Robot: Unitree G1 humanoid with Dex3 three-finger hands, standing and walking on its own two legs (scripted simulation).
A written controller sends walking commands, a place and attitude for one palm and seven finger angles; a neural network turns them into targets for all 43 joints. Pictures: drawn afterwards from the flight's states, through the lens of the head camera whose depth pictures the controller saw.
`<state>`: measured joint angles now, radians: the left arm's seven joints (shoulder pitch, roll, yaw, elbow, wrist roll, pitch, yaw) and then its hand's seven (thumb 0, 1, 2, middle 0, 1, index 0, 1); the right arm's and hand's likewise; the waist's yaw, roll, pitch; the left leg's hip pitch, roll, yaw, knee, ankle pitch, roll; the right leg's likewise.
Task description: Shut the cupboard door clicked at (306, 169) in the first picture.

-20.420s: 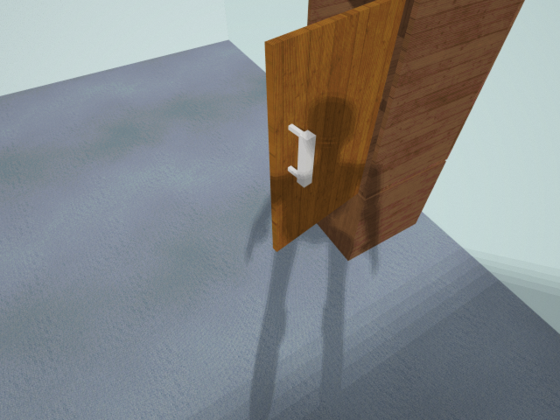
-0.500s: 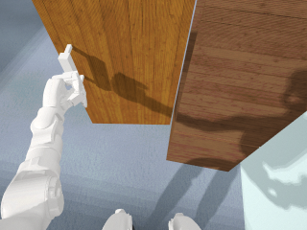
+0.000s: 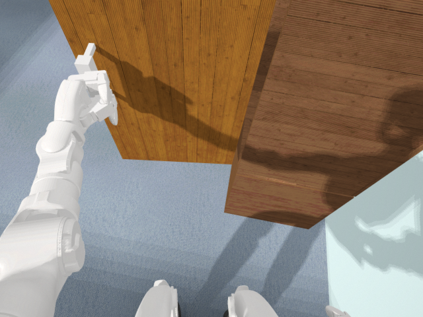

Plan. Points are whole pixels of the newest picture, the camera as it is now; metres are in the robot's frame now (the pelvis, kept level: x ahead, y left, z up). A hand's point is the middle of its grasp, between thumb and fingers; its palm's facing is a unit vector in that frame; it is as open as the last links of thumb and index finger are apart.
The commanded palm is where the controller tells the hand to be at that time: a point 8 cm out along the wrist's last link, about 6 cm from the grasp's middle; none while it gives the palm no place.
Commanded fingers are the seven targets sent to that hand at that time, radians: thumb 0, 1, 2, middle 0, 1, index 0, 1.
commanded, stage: push the door shut along its arc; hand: left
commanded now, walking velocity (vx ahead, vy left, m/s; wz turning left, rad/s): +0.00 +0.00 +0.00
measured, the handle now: (98, 80) +0.56 +0.20 +0.08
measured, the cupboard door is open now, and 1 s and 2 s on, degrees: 99 80 77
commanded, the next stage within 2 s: pull the fist back off the door in 1.06 s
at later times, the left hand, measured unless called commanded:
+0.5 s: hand (113, 82) +0.54 +0.17 +0.10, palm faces -0.22 -0.98 -0.02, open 3.2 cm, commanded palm +0.55 +0.19 +0.09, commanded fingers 0.00 0.90 0.90 -1.30 -1.50 -1.30 -1.50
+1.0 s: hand (136, 65) +0.58 +0.13 +0.10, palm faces -0.34 -0.94 -0.03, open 3.1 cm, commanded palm +0.61 +0.14 +0.09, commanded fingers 0.00 0.90 0.90 -1.30 -1.50 -1.30 -1.50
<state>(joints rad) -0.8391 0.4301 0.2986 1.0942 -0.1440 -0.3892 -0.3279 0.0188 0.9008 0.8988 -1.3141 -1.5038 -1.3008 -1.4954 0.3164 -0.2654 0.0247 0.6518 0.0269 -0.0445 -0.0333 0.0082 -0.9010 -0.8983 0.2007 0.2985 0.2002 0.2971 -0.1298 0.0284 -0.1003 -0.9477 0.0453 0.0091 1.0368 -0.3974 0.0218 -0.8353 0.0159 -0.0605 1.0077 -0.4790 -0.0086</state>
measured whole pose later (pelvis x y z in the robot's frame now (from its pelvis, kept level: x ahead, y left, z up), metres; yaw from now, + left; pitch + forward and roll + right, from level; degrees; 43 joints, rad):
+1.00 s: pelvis +0.00 +0.02 -0.04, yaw -2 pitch +28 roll -7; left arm -1.38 0.64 0.22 1.33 -0.03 -0.20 -0.43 0.02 0.90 0.90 -1.30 -1.50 -1.30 -1.50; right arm 0.40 -0.26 0.05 0.71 -0.02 -0.10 -0.03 0.01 -0.90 -0.90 0.20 0.30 0.20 0.30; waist -0.27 0.06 -0.10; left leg -1.26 0.05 -0.02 1.21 -0.44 0.05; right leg -1.12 0.03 -0.09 1.12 -0.50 0.01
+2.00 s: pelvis +0.03 -0.01 +0.01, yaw +0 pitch +20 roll -2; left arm -0.81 0.33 0.28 1.02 -0.09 -0.42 -0.14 0.02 0.90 0.90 -1.30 -1.50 -1.30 -1.50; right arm 0.35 -0.26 -0.02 0.65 -0.01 0.01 0.03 0.01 -0.90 -0.90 0.20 0.30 0.20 0.30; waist -0.14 0.04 -0.12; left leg -0.93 0.05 0.00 1.01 -0.43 0.00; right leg -0.82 0.03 -0.06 0.98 -0.51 -0.02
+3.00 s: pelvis +0.03 +0.00 +0.07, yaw +1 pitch -2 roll +0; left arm 0.09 0.31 0.15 -0.01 -0.07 -0.08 0.07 0.02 0.90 0.90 -0.93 -1.10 -0.93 -1.09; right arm 0.16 -0.21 0.06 0.57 0.04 -0.02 -0.09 0.01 -0.90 -0.90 0.20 0.30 0.20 0.30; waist 0.04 0.05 -0.02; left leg -0.24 0.00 0.04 0.50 -0.23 0.03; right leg -0.14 -0.01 -0.03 0.47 -0.30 0.00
